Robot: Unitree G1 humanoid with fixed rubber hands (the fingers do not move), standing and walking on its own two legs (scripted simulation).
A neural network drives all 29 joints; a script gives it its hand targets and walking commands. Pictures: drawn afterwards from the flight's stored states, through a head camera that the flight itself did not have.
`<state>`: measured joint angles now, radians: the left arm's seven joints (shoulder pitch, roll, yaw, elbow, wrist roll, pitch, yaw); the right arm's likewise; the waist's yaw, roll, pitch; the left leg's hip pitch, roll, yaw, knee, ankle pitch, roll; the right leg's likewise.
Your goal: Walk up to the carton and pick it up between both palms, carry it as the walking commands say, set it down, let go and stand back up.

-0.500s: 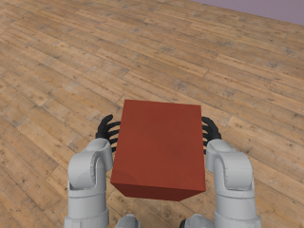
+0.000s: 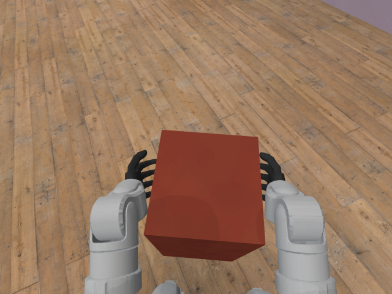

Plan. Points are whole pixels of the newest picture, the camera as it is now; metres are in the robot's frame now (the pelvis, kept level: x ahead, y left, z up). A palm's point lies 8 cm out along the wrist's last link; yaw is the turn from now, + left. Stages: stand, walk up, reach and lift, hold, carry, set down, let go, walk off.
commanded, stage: carry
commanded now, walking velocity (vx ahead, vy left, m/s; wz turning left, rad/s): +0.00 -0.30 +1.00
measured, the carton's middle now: (202, 206) +0.29 +0.02 +0.00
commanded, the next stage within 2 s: none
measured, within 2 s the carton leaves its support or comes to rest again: neither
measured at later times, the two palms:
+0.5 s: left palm (133, 271) +0.16 +0.12 +0.07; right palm (269, 200) +0.28 -0.11 +0.05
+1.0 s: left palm out of the picture +0.08 +0.09 +0.08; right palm (282, 219) +0.23 -0.12 +0.08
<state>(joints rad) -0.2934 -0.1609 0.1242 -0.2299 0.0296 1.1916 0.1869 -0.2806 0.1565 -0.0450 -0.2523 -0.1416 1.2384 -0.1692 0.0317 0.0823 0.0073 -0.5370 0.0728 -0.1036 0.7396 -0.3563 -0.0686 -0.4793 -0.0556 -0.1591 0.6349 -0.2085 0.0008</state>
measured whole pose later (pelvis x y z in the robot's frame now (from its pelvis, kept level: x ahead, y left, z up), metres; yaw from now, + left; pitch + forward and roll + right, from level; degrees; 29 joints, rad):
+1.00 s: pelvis -0.06 -0.18 +0.01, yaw +34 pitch +2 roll +0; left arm -0.27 -0.15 0.11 -0.13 0.02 1.23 0.22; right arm -0.25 0.15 -0.06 -0.14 -0.15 1.25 -0.14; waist 0.04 0.01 -0.05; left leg -0.35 0.03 0.08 0.60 -0.27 0.01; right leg -0.40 -0.11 -0.29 0.56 -0.18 -0.04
